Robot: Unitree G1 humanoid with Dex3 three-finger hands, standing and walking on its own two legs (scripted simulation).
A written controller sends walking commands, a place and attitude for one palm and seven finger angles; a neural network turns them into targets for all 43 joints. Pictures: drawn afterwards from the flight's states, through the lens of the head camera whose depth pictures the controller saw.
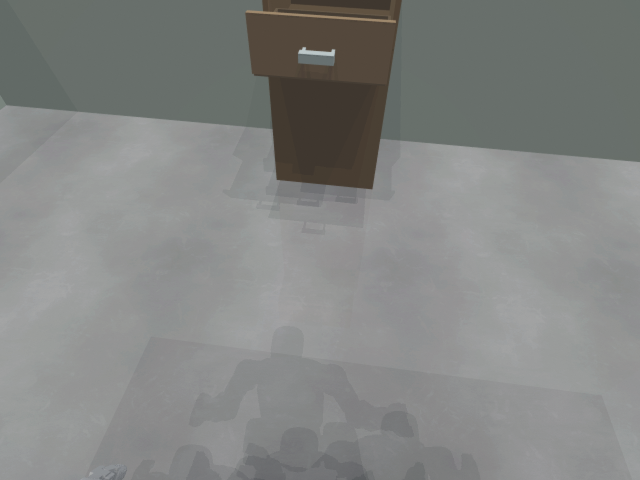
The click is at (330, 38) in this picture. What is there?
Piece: drawer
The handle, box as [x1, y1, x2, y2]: [298, 47, 334, 65]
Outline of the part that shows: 298,52 298,62 333,65 333,49 330,52 310,51 306,50 305,47 303,47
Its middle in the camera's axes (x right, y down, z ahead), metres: -0.01 -0.55 +1.15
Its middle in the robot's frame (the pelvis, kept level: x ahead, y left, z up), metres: +1.23 +0.07 +0.00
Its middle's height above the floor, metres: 0.77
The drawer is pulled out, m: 0.30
